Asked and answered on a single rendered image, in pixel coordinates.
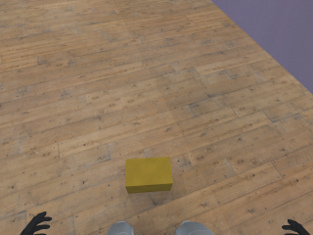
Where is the robot left thigh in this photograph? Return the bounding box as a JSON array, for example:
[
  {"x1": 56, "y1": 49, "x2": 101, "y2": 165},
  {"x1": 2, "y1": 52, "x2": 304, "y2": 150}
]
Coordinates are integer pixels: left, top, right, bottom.
[{"x1": 106, "y1": 222, "x2": 134, "y2": 235}]

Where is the robot right thigh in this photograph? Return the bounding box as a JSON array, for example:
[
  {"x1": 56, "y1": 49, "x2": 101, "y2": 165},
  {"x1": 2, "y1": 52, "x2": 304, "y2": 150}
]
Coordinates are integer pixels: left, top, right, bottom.
[{"x1": 176, "y1": 221, "x2": 214, "y2": 235}]

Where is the carton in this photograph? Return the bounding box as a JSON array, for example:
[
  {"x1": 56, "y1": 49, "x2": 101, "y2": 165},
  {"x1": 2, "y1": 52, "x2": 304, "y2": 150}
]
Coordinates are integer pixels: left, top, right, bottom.
[{"x1": 125, "y1": 157, "x2": 173, "y2": 194}]

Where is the left robot hand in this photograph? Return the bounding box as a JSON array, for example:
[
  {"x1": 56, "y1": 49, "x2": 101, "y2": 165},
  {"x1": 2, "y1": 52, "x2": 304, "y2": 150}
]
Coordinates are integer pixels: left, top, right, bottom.
[{"x1": 20, "y1": 211, "x2": 52, "y2": 235}]

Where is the robot thigh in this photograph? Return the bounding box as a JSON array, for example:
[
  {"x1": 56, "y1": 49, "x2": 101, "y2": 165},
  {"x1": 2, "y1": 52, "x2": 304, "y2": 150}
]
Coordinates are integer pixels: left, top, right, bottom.
[
  {"x1": 176, "y1": 221, "x2": 214, "y2": 235},
  {"x1": 106, "y1": 222, "x2": 134, "y2": 235}
]

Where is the right robot hand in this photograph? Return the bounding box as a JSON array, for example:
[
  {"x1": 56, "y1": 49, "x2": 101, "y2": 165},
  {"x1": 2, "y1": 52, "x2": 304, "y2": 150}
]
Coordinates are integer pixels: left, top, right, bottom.
[{"x1": 282, "y1": 219, "x2": 310, "y2": 235}]

